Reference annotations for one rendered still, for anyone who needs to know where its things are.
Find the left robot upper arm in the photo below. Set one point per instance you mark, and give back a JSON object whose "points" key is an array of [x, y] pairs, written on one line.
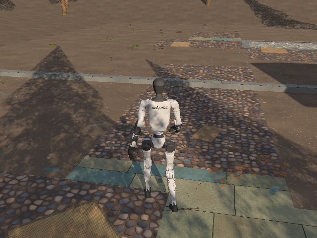
{"points": [[141, 112]]}

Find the right robot upper arm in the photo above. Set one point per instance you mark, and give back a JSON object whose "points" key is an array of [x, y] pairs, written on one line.
{"points": [[176, 111]]}

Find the right robot thigh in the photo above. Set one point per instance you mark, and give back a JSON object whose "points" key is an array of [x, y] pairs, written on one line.
{"points": [[169, 157]]}

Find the robot left hand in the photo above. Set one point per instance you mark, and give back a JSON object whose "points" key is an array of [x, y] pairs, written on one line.
{"points": [[130, 152]]}

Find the robot right hand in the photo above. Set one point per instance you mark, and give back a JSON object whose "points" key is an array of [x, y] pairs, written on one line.
{"points": [[173, 128]]}

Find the right robot forearm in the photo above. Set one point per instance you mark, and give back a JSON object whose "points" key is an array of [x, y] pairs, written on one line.
{"points": [[178, 126]]}

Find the left robot forearm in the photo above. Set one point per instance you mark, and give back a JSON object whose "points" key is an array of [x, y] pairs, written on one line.
{"points": [[135, 135]]}

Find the robot head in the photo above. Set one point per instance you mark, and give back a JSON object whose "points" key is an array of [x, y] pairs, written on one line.
{"points": [[158, 86]]}

